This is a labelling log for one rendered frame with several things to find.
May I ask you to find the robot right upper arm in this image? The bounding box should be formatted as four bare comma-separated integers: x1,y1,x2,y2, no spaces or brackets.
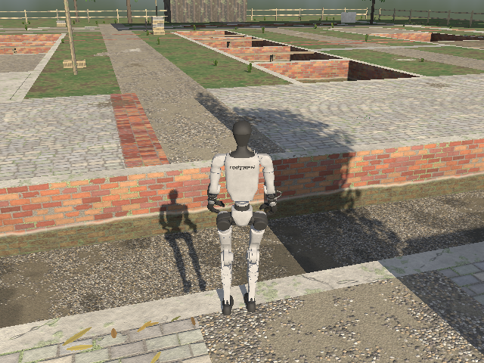
258,154,275,195

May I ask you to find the left robot foot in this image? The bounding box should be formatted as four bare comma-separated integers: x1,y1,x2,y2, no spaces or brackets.
222,295,234,315

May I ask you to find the robot right hand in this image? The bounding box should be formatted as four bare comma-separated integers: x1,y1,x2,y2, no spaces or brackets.
259,203,277,216

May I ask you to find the robot left upper arm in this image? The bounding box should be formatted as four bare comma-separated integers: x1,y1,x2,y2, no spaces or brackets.
209,154,226,194

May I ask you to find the robot left hand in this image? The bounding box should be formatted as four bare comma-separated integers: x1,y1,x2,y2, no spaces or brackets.
207,200,225,213

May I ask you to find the right robot forearm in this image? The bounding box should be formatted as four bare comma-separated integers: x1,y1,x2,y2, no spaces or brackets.
266,183,277,206

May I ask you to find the right robot shin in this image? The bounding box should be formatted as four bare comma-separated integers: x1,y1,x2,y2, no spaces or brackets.
247,250,259,302

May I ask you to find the left robot forearm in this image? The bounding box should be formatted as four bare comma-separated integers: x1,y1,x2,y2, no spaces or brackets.
207,183,218,204

